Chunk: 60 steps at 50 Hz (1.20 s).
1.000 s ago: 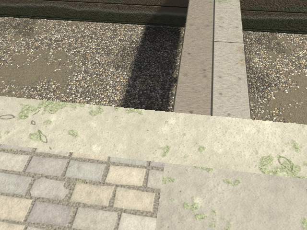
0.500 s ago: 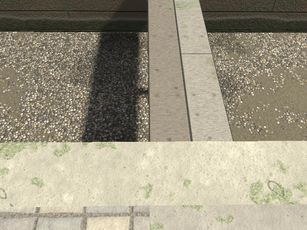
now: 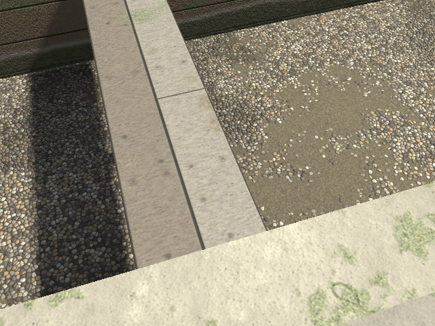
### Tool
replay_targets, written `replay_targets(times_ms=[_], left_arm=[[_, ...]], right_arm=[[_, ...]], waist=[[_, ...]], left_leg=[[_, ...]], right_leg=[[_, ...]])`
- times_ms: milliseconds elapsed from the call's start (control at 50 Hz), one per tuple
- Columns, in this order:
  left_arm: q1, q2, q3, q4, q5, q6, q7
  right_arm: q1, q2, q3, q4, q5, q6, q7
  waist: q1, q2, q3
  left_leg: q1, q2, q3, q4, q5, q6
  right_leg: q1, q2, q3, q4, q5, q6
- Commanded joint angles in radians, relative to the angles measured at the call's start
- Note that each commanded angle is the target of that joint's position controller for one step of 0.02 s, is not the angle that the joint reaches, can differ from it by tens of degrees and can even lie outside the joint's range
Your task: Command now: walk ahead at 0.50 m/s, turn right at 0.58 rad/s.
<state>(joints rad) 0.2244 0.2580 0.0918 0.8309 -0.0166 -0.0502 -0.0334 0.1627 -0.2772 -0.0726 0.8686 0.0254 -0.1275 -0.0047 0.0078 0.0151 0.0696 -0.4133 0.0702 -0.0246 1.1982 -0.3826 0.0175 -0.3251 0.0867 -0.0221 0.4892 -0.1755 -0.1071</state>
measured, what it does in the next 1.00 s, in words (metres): walks ahead: left foot, then right foot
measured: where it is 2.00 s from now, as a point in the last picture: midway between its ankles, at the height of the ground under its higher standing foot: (165, 155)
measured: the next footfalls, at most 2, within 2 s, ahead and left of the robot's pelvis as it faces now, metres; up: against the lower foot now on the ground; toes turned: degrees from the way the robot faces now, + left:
left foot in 0.34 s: +0.41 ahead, +0.12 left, +0.00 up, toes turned -9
right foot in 0.82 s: +0.60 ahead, -0.09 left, +0.00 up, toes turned +6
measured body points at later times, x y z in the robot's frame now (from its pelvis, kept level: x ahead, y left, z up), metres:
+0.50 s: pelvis +0.30 +0.04 +0.00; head +0.32 +0.05 +0.45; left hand +0.42 +0.30 -0.12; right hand +0.36 -0.23 -0.12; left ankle +0.37 +0.12 -0.73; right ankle +0.19 -0.07 -0.64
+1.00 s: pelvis +0.54 +0.00 +0.01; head +0.55 -0.02 +0.46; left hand +0.63 +0.25 -0.09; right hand +0.67 -0.26 -0.12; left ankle +0.52 +0.08 -0.58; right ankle +0.56 -0.09 -0.73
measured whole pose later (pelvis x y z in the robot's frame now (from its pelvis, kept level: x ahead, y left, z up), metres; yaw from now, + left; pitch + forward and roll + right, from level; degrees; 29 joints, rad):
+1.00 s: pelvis +0.54 +0.00 +0.01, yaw +11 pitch +1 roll -1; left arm 0.27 0.19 0.02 0.70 -0.06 -0.14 -0.03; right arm 0.25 -0.31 -0.04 0.89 0.04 -0.09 0.04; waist -0.02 0.04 -0.03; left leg -0.72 0.11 0.13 1.49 -0.32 0.00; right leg -0.24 0.01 -0.11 0.43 -0.22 -0.04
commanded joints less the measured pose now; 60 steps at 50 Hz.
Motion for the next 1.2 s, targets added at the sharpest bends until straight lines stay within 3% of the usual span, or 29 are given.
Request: replay_targets(times_ms=[20,80,180,300,340,360,380,400,420,460,520,580,720,740,760,780,800,820,840,860,880,900,920,940,980,1020,1100,1160,1200], left_arm=[[-0.008,0.100,0.015,-0.078,0.006,-0.032,0.017],[0.043,0.149,0.025,-0.068,0.004,-0.038,0.043],[0.114,0.139,0.022,-0.052,0.001,-0.027,0.054],[0.160,0.128,0.017,-0.016,0.010,-0.006,0.072],[0.124,0.130,0.014,-0.028,0.010,0.002,0.075],[0.146,0.097,-0.003,-0.045,0.028,0.006,0.079],[0.333,0.005,-0.027,-0.026,0.018,-0.005,0.067],[0.300,0.093,-0.014,-0.011,-0.006,-0.019,0.055],[0.126,0.146,0.000,-0.057,-0.019,-0.026,0.047],[-0.010,0.115,-0.006,-0.107,0.003,-0.046,0.044],[0.008,0.068,-0.012,-0.122,0.017,-0.055,0.044],[-0.052,0.049,-0.021,-0.154,0.028,-0.048,0.047],[-0.290,0.009,-0.036,-0.259,0.013,-0.064,0.037],[-0.271,-0.014,-0.069,-0.265,-0.032,-0.109,0.010],[-0.223,0.011,-0.035,-0.242,0.006,-0.080,0.033],[-0.156,0.012,-0.067,-0.250,-0.015,-0.090,0.014],[-0.097,-0.037,-0.077,-0.253,-0.009,-0.084,0.005],[0.040,0.067,-0.057,-0.243,0.003,-0.088,0.008],[0.116,0.168,-0.031,-0.227,-0.033,-0.085,0.009],[0.090,0.168,-0.027,-0.199,-0.050,-0.075,-0.011],[0.046,0.136,-0.027,-0.225,-0.045,-0.085,-0.012],[0.010,0.100,-0.029,-0.239,-0.023,-0.112,-0.016],[-0.028,0.079,-0.025,-0.231,-0.018,-0.126,-0.006],[-0.030,0.067,-0.025,-0.217,-0.037,-0.124,0.006],[-0.002,0.030,-0.033,-0.212,-0.056,-0.110,0.018],[0.035,0.026,-0.030,-0.203,-0.065,-0.096,0.031],[0.044,0.033,-0.025,-0.160,-0.065,-0.082,0.041],[0.042,0.043,-0.032,-0.125,-0.059,-0.093,0.044],[0.035,0.058,-0.045,-0.127,-0.078,-0.118,0.048]], right_arm=[[0.019,-0.116,-0.038,-0.060,-0.013,0.002,-0.004],[-0.080,-0.079,-0.025,-0.103,-0.034,0.025,-0.012],[-0.258,-0.034,-0.003,-0.175,-0.023,0.021,0.002],[-0.195,-0.105,-0.019,-0.174,-0.017,0.001,0.040],[-0.006,-0.162,-0.044,-0.124,-0.032,0.000,0.046],[0.168,-0.208,-0.054,-0.100,-0.045,0.008,0.049],[0.253,-0.259,-0.067,-0.059,-0.023,0.027,0.061],[0.243,-0.174,-0.044,-0.053,0.021,0.040,0.063],[0.165,-0.116,-0.023,-0.080,0.016,0.050,0.053],[0.094,-0.102,-0.012,-0.109,-0.018,0.064,0.035],[0.119,-0.076,-0.002,-0.102,-0.025,0.064,0.012],[0.174,-0.112,-0.009,-0.083,-0.015,0.067,-0.007],[0.286,-0.106,0.002,-0.059,-0.005,0.112,-0.028],[0.267,-0.134,-0.006,-0.020,-0.006,0.058,-0.010],[0.282,-0.131,-0.009,-0.055,0.004,0.097,-0.013],[0.190,-0.130,-0.011,-0.016,-0.018,0.055,-0.023],[0.139,-0.125,-0.010,-0.026,-0.011,0.035,-0.038],[0.121,-0.064,0.007,-0.027,-0.013,0.022,-0.033],[0.180,-0.122,-0.027,-0.041,0.060,0.001,-0.009],[0.305,-0.201,-0.048,-0.027,0.094,-0.006,0.013],[0.291,-0.165,-0.031,0.031,0.080,-0.007,0.029],[0.204,-0.072,0.003,0.040,0.051,-0.006,0.041],[0.128,0.036,0.045,0.024,0.022,0.005,0.049],[0.092,0.085,0.072,0.001,0.014,0.017,0.054],[0.021,0.040,0.075,-0.058,0.002,0.034,0.063],[-0.064,-0.013,0.062,-0.121,0.014,0.050,0.078],[-0.240,0.021,0.075,-0.175,0.046,0.074,0.137],[-0.332,0.049,0.097,-0.205,0.036,0.069,0.169],[-0.362,0.053,0.089,-0.201,0.034,0.060,0.148]], waist=[[-0.031,-0.019,-0.123],[-0.009,-0.035,-0.067],[0.057,-0.091,-0.040],[0.039,-0.142,-0.057],[-0.057,-0.125,-0.155],[-0.107,-0.027,-0.310],[-0.039,0.294,-0.446],[-0.065,0.231,-0.392],[-0.082,0.125,-0.204],[-0.051,-0.008,-0.074],[-0.007,0.071,-0.102],[-0.012,0.060,-0.102],[-0.086,0.081,-0.090],[-0.028,-0.141,-0.170],[-0.062,0.195,-0.077],[0.057,-0.017,-0.132],[0.102,0.040,-0.130],[0.160,-0.017,-0.125],[0.092,-0.186,-0.129],[-0.011,-0.313,-0.120],[-0.007,-0.183,-0.032],[0.008,-0.100,-0.013],[-0.008,-0.082,0.000],[-0.016,-0.067,-0.016],[-0.018,-0.090,-0.062],[0.005,-0.090,-0.099],[0.045,-0.083,-0.064],[0.062,-0.104,-0.046],[0.081,-0.107,-0.032]], left_leg=[[-0.205,0.064,-0.063,-0.093,0.087,-0.016],[-0.237,0.045,-0.036,-0.265,0.222,-0.065],[-0.108,-0.048,0.004,-0.606,0.527,-0.066],[-0.098,-0.047,-0.001,-0.689,0.409,0.016],[0.127,-0.081,0.039,-0.715,0.410,0.084],[0.436,0.069,-0.147,-0.663,0.508,0.168],[0.748,0.290,-0.622,-0.779,0.316,0.357],[0.749,0.280,-0.801,-0.901,-0.096,0.341],[0.588,0.236,-0.681,-0.928,-0.161,0.289],[0.347,0.157,-0.511,-0.958,-0.007,0.258],[0.286,0.087,-0.410,-0.969,0.222,0.259],[0.260,0.084,-0.348,-0.945,0.462,0.271],[0.177,0.016,-0.318,-0.882,0.443,0.201],[0.128,-0.048,-0.283,-0.842,0.141,0.143],[0.082,0.036,-0.415,-0.875,0.200,0.190],[0.069,-0.046,-0.344,-0.783,-0.001,0.109],[-0.042,-0.076,-0.354,-0.709,-0.084,0.062],[-0.142,-0.159,-0.246,-0.409,-0.295,0.022],[-0.339,-0.225,-0.041,-0.119,-0.345,0.044],[-0.458,-0.103,0.040,0.118,-0.234,0.064],[-0.506,-0.034,0.077,0.256,-0.126,0.062],[-0.510,0.011,0.090,0.288,-0.028,0.052],[-0.536,0.055,0.100,0.328,0.051,0.032],[-0.538,0.089,0.100,0.350,0.096,0.006],[-0.564,0.120,0.115,0.356,0.093,-0.039],[-0.626,0.124,0.119,0.331,0.087,-0.065],[-0.757,0.124,0.124,0.158,0.241,-0.080],[-0.515,0.099,0.175,-0.146,0.426,-0.020],[-0.250,0.052,0.203,-0.274,0.504,0.034]], right_leg=[[0.227,-0.266,0.383,-0.269,0.175,-0.191],[0.142,-0.236,0.308,-0.290,0.249,-0.186],[0.048,-0.160,0.241,-0.248,0.186,-0.103],[0.276,-0.273,0.305,-0.103,0.323,-0.082],[0.299,-0.204,0.236,0.120,0.625,-0.037],[0.132,-0.129,0.184,0.420,0.414,0.003],[-0.211,0.029,0.119,0.799,-0.319,0.082],[-0.387,-0.026,0.174,0.894,-0.401,0.074],[-0.461,-0.072,0.152,0.902,-0.314,0.071],[-0.409,-0.129,0.132,0.768,-0.191,0.074],[-0.308,-0.157,0.118,0.588,-0.147,0.098],[-0.308,-0.151,0.090,0.413,-0.077,0.138],[-0.106,-0.045,0.052,0.106,0.197,0.144],[0.071,0.008,-0.117,0.107,-0.040,0.199],[0.081,-0.065,0.083,0.104,0.138,0.151],[0.183,-0.023,-0.072,0.106,-0.094,0.196],[0.316,-0.069,-0.020,0.074,-0.097,0.193],[0.402,-0.332,0.272,-0.139,-0.367,0.189],[0.490,-0.515,0.744,-0.326,-0.776,0.192],[0.472,-0.552,0.924,-0.413,-0.948,0.143],[0.379,-0.524,0.813,-0.377,-0.855,0.136],[0.295,-0.459,0.598,-0.325,-0.620,0.091],[0.232,-0.394,0.427,-0.318,-0.423,0.049],[0.198,-0.358,0.313,-0.307,-0.276,0.049],[0.204,-0.329,0.186,-0.280,-0.076,0.029],[0.252,-0.342,0.132,-0.291,0.021,0.003],[0.291,-0.328,0.038,-0.339,0.017,0.001],[0.137,-0.276,-0.119,-0.387,-0.023,0.019],[0.043,-0.302,-0.170,-0.444,-0.019,0.010]])
Keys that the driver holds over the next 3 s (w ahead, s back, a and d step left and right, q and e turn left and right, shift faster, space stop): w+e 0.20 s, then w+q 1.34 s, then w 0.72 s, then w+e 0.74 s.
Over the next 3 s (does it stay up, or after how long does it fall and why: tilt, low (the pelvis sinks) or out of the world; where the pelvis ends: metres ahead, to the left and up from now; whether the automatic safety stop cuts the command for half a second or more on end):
stays up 1.61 0.38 -0.02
